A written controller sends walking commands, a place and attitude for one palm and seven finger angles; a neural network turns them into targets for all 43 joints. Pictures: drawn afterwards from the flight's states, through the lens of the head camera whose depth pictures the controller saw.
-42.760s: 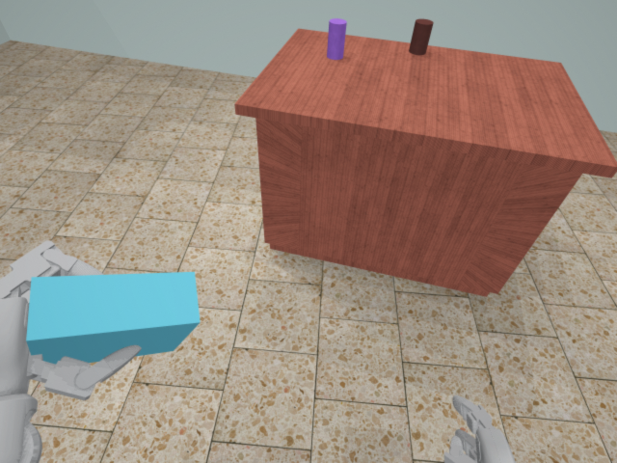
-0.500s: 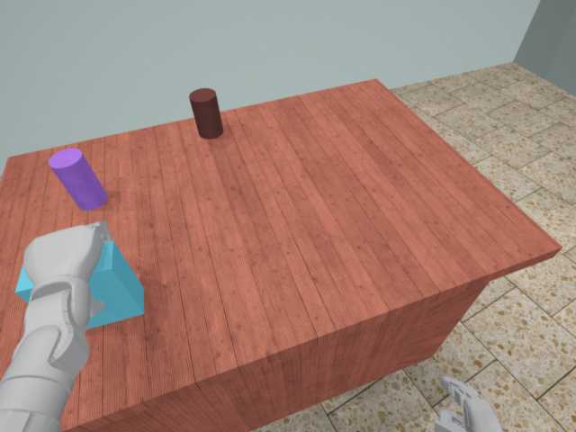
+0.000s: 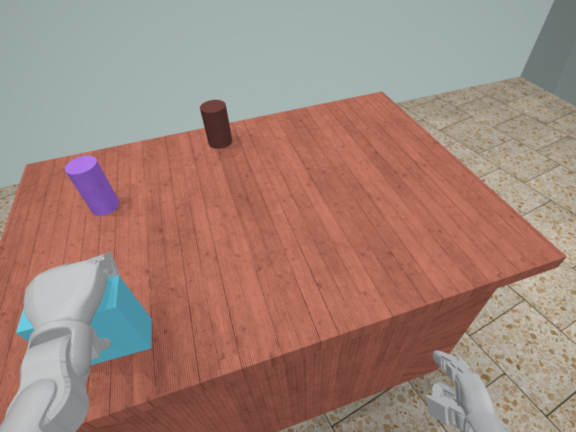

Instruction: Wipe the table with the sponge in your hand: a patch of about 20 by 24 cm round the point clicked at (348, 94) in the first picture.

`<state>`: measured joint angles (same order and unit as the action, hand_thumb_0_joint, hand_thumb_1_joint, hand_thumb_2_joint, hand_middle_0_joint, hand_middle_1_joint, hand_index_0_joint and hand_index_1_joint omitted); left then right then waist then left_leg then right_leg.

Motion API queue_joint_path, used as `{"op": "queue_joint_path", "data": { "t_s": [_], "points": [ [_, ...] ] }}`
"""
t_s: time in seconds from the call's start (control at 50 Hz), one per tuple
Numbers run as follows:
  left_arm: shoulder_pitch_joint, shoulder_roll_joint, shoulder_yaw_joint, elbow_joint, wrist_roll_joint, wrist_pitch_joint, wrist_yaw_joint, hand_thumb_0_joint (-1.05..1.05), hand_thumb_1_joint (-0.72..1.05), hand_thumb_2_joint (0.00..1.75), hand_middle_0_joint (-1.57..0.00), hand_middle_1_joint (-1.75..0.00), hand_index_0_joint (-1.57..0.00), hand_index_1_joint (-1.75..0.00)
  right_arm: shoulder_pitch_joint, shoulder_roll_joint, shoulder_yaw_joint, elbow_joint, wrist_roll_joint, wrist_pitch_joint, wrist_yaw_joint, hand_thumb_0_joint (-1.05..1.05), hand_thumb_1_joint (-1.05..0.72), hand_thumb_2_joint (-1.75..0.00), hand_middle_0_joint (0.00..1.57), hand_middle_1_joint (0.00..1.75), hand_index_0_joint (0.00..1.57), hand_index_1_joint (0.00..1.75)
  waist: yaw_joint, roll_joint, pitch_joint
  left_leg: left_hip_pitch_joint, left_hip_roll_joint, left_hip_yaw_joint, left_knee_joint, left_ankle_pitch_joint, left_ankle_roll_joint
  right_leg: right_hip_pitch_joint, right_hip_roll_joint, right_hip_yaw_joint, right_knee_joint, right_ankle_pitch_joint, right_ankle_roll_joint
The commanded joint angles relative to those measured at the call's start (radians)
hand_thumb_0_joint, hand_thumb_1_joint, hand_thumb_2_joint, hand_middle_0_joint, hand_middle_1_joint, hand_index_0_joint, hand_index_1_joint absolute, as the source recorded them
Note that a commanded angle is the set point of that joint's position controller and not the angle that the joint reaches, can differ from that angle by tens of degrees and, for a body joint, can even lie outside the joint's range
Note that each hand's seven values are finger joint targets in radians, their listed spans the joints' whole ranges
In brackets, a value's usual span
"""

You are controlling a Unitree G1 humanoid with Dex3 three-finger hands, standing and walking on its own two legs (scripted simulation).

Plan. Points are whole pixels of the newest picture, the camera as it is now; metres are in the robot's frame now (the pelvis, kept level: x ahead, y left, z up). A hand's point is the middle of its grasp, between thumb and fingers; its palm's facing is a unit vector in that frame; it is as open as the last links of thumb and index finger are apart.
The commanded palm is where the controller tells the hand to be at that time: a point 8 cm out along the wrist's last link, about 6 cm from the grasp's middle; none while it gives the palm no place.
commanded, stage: wipe back along the first lane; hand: left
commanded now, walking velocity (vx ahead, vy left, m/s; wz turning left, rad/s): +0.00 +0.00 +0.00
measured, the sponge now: (100, 331) +0.23 +0.32 +0.00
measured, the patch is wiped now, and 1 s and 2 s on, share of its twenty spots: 1.00 1.00 1.00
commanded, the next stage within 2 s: lift the sponge slowly off the table in 0.10 s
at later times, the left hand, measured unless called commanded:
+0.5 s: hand (90, 327) +0.22 +0.30 +0.06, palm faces -0.02 -0.08 -1.00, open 9.6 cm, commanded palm +0.18 +0.29 +0.11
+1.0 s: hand (79, 330) +0.20 +0.30 +0.08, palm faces +0.01 -0.10 -0.99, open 9.6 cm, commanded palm +0.18 +0.30 +0.14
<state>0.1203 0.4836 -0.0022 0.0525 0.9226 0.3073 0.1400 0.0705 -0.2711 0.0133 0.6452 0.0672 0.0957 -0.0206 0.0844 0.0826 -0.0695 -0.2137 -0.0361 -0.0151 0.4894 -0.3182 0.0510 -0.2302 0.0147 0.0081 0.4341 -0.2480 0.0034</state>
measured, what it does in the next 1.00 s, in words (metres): stands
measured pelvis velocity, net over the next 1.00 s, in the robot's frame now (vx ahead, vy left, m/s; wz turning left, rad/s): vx -0.01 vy -0.01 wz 0.01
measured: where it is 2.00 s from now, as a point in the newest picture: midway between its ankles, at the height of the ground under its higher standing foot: outside the picture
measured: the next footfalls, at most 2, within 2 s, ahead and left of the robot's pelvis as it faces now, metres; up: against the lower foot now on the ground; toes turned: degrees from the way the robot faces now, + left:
none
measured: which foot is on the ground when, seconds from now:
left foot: down 0.00-1.00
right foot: down 0.00-1.00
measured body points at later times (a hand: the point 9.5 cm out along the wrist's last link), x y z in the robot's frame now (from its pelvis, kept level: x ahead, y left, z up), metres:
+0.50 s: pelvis -0.01 +0.00 +0.00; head -0.01 -0.03 +0.45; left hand +0.21 +0.30 +0.11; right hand +0.22 -0.22 -0.09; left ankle -0.04 +0.08 -0.74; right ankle -0.02 -0.13 -0.74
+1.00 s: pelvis -0.01 -0.01 +0.01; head -0.03 -0.04 +0.45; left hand +0.20 +0.30 +0.13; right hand +0.23 -0.22 -0.07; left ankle -0.04 +0.08 -0.74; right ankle -0.02 -0.13 -0.74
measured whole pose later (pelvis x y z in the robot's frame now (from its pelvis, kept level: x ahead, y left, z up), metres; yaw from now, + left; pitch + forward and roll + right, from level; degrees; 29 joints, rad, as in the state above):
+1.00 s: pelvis -0.01 -0.01 +0.01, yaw +0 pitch -3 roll -1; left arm 0.18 0.51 -0.01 -0.10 0.88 0.33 0.04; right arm 0.02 -0.26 0.03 0.67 0.05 0.09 -0.05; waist 0.12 0.09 -0.01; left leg -0.09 -0.03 -0.03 0.41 -0.27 0.04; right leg -0.11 0.02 0.00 0.37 -0.21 -0.01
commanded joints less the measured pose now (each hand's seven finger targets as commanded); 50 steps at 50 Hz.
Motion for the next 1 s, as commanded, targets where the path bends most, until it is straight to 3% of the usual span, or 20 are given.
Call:
{"op": "queue_joint_path", "data": {
  "t_s": [0.0, 0.04, 0.1, 0.18, 0.22, 0.28, 0.34, 0.38, 0.44, 0.48, 0.52, 0.6, 0.62, 0.68, 0.72, 0.78, 0.82, 0.88, 0.92, 0.98],
  "points": [
    [0.049, 0.112, 0.064, -0.099, -0.039, 0.018, -0.02, 0.0, 0.1, 1.3, -1.2, -1.6, -1.2, -1.6, -0.156, -0.116, -0.04, -0.16, -0.004, -0.053, -0.007, 0.0, -0.9, -0.9, 0.2, 0.3, 0.2, 0.3, 0.022, -0.105, -0.125, 0.008, 0.028, -0.057, -0.051, 0.406, -0.022, 0.129, 0.015, 0.006, -0.003, 0.366, -0.075],
    [0.039, 0.118, 0.063, -0.133, -0.042, 0.025, -0.018, 0.0, 0.1, 1.3, -1.2, -1.6, -1.2, -1.6, -0.165, -0.114, -0.037, -0.167, -0.005, -0.049, -0.01, 0.0, -0.9, -0.9, 0.2, 0.3, 0.2, 0.3, 0.022, -0.076, -0.122, 0.003, 0.025, -0.055, -0.058, 0.374, -0.018, 0.138, 0.014, 0.005, -0.006, 0.337, -0.076],
    [0.03, 0.105, 0.049, -0.114, -0.037, 0.036, -0.021, 0.0, 0.1, 1.3, -1.2, -1.6, -1.2, -1.6, -0.177, -0.115, -0.032, -0.158, -0.004, -0.047, -0.013, 0.0, -0.9, -0.9, 0.2, 0.3, 0.2, 0.3, 0.018, -0.103, -0.066, -0.012, 0.028, -0.06, -0.074, 0.339, -0.02, 0.106, 0.019, 0.006, -0.02, 0.279, -0.075],
    [0.041, 0.081, 0.026, -0.132, -0.033, 0.041, -0.022, 0.0, 0.1, 1.3, -1.2, -1.6, -1.2, -1.6, -0.184, -0.111, -0.031, -0.162, -0.004, -0.052, -0.012, 0.0, -0.9, -0.9, 0.2, 0.3, 0.2, 0.3, 0.02, -0.083, -0.073, -0.001, 0.028, -0.061, -0.077, 0.33, -0.02, 0.107, 0.022, 0.008, -0.024, 0.26, -0.079],
    [-0.011, 0.122, 0.055, -0.18, -0.027, 0.039, -0.02, 0.0, 0.1, 1.3, -1.2, -1.6, -1.2, -1.6, -0.197, -0.116, -0.032, -0.162, -0.008, -0.052, -0.016, 0.0, -0.9, -0.9, 0.2, 0.3, 0.2, 0.3, 0.021, -0.072, -0.096, 0.012, 0.029, -0.07, -0.084, 0.32, -0.019, 0.113, 0.026, 0.027, -0.026, 0.242, -0.083],
    [-0.061, 0.115, 0.039, -0.158, -0.016, 0.048, -0.019, 0.0, 0.1, 1.3, -1.2, -1.6, -1.2, -1.6, -0.191, -0.111, -0.031, -0.155, -0.008, -0.053, -0.022, 0.0, -0.9, -0.9, 0.2, 0.3, 0.2, 0.3, 0.015, -0.076, -0.083, 0.017, 0.029, -0.067, -0.087, 0.316, -0.017, 0.105, 0.025, 0.012, -0.035, 0.224, -0.081],
    [-0.109, 0.139, 0.047, -0.208, -0.01, 0.043, -0.02, 0.0, 0.1, 1.3, -1.2, -1.6, -1.2, -1.6, -0.196, -0.109, -0.032, -0.163, -0.01, -0.057, -0.027, 0.0, -0.9, -0.9, 0.2, 0.3, 0.2, 0.3, 0.021, -0.031, -0.118, 0.037, 0.027, -0.072, -0.094, 0.309, -0.012, 0.124, 0.025, 0.009, -0.037, 0.198, -0.083],
    [-0.088, 0.11, 0.026, -0.19, -0.012, 0.042, -0.024, 0.0, 0.1, 1.3, -1.2, -1.6, -1.2, -1.6, -0.198, -0.104, -0.03, -0.157, -0.011, -0.061, -0.027, 0.0, -0.9, -0.9, 0.2, 0.3, 0.2, 0.3, 0.019, -0.061, -0.1, 0.042, 0.028, -0.072, -0.095, 0.33, -0.014, 0.124, 0.026, 0.006, -0.042, 0.219, -0.083],
    [-0.104, 0.151, 0.06, -0.271, -0.012, 0.025, -0.021, 0.0, 0.1, 1.3, -1.2, -1.6, -1.2, -1.6, -0.195, -0.103, -0.034, -0.166, -0.018, -0.07, -0.026, 0.0, -0.9, -0.9, 0.2, 0.3, 0.2, 0.3, 0.029, -0.021, -0.171, 0.075, 0.024, -0.074, -0.089, 0.37, -0.01, 0.17, 0.023, 0.014, -0.034, 0.269, -0.085],
    [-0.045, 0.141, 0.064, -0.248, -0.019, 0.021, -0.023, 0.0, 0.1, 1.3, -1.2, -1.6, -1.2, -1.6, -0.197, -0.101, -0.03, -0.159, -0.018, -0.069, -0.024, 0.0, -0.9, -0.9, 0.2, 0.3, 0.2, 0.3, 0.027, -0.058, -0.143, 0.068, 0.021, -0.069, -0.085, 0.397, -0.013, 0.178, 0.021, 0.021, -0.035, 0.331, -0.084],
    [-0.065, 0.201, 0.117, -0.272, -0.022, 0.019, -0.023, 0.0, 0.1, 1.3, -1.2, -1.6, -1.2, -1.6, -0.209, -0.11, -0.026, -0.155, -0.02, -0.064, -0.024, 0.0, -0.9, -0.9, 0.2, 0.3, 0.2, 0.3, 0.031, -0.054, -0.126, 0.063, 0.021, -0.073, -0.097, 0.385, -0.014, 0.184, 0.024, 0.043, -0.039, 0.328, -0.087],
    [-0.095, 0.2, 0.109, -0.286, -0.007, 0.025, -0.022, 0.0, 0.1, 1.3, -1.2, -1.6, -1.2, -1.6, -0.206, -0.104, -0.027, -0.153, -0.02, -0.059, -0.026, 0.0, -0.9, -0.9, 0.2, 0.3, 0.2, 0.3, 0.029, -0.043, -0.109, 0.067, 0.018, -0.066, -0.099, 0.39, -0.012, 0.183, 0.018, 0.031, -0.049, 0.323, -0.084],
    [-0.093, 0.253, 0.159, -0.319, -0.013, 0.021, -0.019, 0.0, 0.1, 1.3, -1.2, -1.6, -1.2, -1.6, -0.223, -0.109, -0.027, -0.155, -0.02, -0.062, -0.028, 0.0, -0.9, -0.9, 0.2, 0.3, 0.2, 0.3, 0.037, -0.016, -0.118, 0.077, 0.018, -0.072, -0.103, 0.383, -0.011, 0.197, 0.022, 0.051, -0.051, 0.316, -0.089],
    [-0.128, 0.222, 0.117, -0.291, -0.004, 0.034, -0.028, 0.0, 0.1, 1.3, -1.2, -1.6, -1.2, -1.6, -0.214, -0.107, -0.022, -0.146, -0.019, -0.058, -0.03, 0.0, -0.9, -0.9, 0.2, 0.3, 0.2, 0.3, 0.022, -0.007, -0.086, 0.077, 0.016, -0.065, -0.103, 0.384, -0.011, 0.179, 0.02, 0.032, -0.064, 0.31, -0.086],
    [-0.174, 0.274, 0.158, -0.354, -0.003, 0.024, -0.03, 0.0, 0.1, 1.3, -1.2, -1.6, -1.2, -1.6, -0.234, -0.108, -0.022, -0.151, -0.021, -0.062, -0.034, 0.0, -0.9, -0.9, 0.2, 0.3, 0.2, 0.3, 0.027, 0.012, -0.12, 0.099, 0.014, -0.073, -0.108, 0.38, -0.008, 0.198, 0.026, 0.057, -0.067, 0.297, -0.092],
    [-0.155, 0.237, 0.124, -0.347, 0.002, 0.017, -0.037, 0.0, 0.1, 1.3, -1.2, -1.6, -1.2, -1.6, -0.22, -0.101, -0.024, -0.147, -0.023, -0.065, -0.036, 0.0, -0.9, -0.9, 0.2, 0.3, 0.2, 0.3, 0.026, 0.018, -0.125, 0.117, 0.015, -0.07, -0.104, 0.41, -0.008, 0.197, 0.023, 0.034, -0.072, 0.313, -0.09],
    [-0.16, 0.271, 0.156, -0.395, -0.008, 0.007, -0.038, 0.0, 0.1, 1.3, -1.2, -1.6, -1.2, -1.6, -0.239, -0.102, -0.021, -0.154, -0.022, -0.069, -0.036, 0.0, -0.9, -0.9, 0.2, 0.3, 0.2, 0.3, 0.029, 0.036, -0.141, 0.126, 0.017, -0.078, -0.112, 0.402, -0.008, 0.212, 0.028, 0.055, -0.072, 0.304, -0.093],
    [-0.14, 0.255, 0.147, -0.344, -0.008, 0.015, -0.045, 0.0, 0.1, 1.3, -1.2, -1.6, -1.2, -1.6, -0.226, -0.103, -0.021, -0.145, -0.025, -0.063, -0.038, 0.0, -0.9, -0.9, 0.2, 0.3, 0.2, 0.3, 0.028, -0.02, -0.113, 0.111, 0.014, -0.067, -0.111, 0.398, -0.008, 0.206, 0.021, 0.038, -0.081, 0.319, -0.087],
    [-0.169, 0.289, 0.174, -0.374, -0.009, 0.019, -0.049, 0.0, 0.1, 1.3, -1.2, -1.6, -1.2, -1.6, -0.251, -0.107, -0.017, -0.148, -0.023, -0.06, -0.038, 0.0, -0.9, -0.9, 0.2, 0.3, 0.2, 0.3, 0.032, 0.001, -0.112, 0.111, 0.016, -0.072, -0.127, 0.379, -0.01, 0.212, 0.025, 0.058, -0.085, 0.29, -0.092],
    [-0.152, 0.274, 0.159, -0.344, -0.013, 0.038, -0.057, 0.0, 0.1, 1.3, -1.2, -1.6, -1.2, -1.6, -0.246, -0.106, -0.015, -0.148, -0.022, -0.056, -0.038, 0.0, -0.9, -0.9, 0.2, 0.3, 0.2, 0.3, 0.035, -0.012, -0.104, 0.107, 0.014, -0.066, -0.127, 0.393, -0.01, 0.218, 0.017, 0.037, -0.087, 0.304, -0.088]
  ]
}}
